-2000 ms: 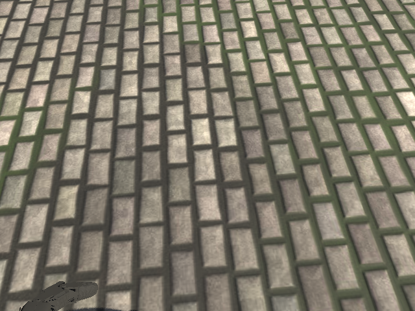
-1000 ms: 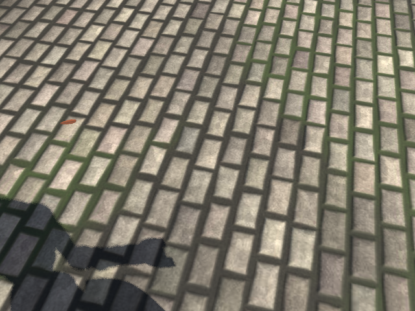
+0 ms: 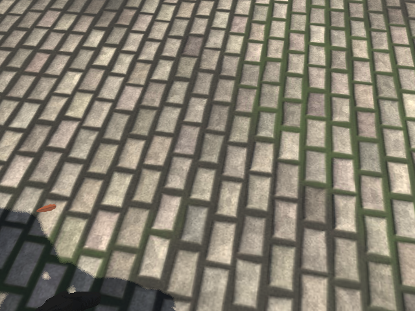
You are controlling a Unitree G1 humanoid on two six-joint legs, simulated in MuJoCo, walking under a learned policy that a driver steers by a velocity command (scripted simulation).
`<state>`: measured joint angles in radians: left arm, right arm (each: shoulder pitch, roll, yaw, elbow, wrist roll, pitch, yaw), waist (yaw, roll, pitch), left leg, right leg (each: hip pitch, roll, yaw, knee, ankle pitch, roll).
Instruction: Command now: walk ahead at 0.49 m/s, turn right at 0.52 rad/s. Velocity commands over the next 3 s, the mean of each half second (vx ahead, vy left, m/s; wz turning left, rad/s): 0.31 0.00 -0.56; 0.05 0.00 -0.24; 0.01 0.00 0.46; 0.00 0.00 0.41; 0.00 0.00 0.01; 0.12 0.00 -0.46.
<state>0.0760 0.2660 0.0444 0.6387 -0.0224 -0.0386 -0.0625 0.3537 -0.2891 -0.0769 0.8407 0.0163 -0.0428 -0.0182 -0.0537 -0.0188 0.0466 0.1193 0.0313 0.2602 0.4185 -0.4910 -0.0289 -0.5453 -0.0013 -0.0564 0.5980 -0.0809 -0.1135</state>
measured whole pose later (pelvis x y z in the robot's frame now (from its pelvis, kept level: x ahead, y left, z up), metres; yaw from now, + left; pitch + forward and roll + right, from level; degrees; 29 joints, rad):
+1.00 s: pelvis +0.28 -0.02 +0.02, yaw -24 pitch +0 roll +0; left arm 0.17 0.23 0.03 0.67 0.03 0.03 0.03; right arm 0.21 -0.28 -0.04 0.81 0.00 0.01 0.01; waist -0.04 0.03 0.03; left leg -0.35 0.02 0.03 0.65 -0.34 -0.03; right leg -0.24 -0.02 -0.02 0.55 -0.30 0.00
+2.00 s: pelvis +0.31 -0.02 +0.03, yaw +6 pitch +0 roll +1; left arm 0.16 0.24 0.04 0.73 0.00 0.00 0.02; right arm 0.18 -0.31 -0.07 0.69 0.01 0.06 -0.02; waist 0.01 0.03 0.06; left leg -0.33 -0.02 -0.10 0.79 -0.45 -0.10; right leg -0.24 0.00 0.04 0.47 -0.24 -0.01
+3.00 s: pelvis +0.35 -0.06 +0.04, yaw -12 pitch +2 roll +3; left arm 0.34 0.27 0.04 0.76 -0.01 -0.04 0.02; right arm 0.12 -0.33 -0.10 0.74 0.00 -0.06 -0.02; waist 0.04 0.03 0.01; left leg -0.53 0.02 -0.10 0.80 -0.14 -0.06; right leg -0.13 0.06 0.14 0.30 -0.19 -0.09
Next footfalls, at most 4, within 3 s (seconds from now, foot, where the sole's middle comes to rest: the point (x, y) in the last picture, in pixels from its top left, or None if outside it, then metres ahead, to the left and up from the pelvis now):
0.44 left None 0.42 0.07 -0.75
0.86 right None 0.26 -0.14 -0.75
1.20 left None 0.36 0.08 -0.75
1.74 right None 0.36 -0.14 -0.75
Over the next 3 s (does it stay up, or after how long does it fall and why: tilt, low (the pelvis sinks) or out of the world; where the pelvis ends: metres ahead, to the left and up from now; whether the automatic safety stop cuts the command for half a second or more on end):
stays up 0.35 -0.06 0.04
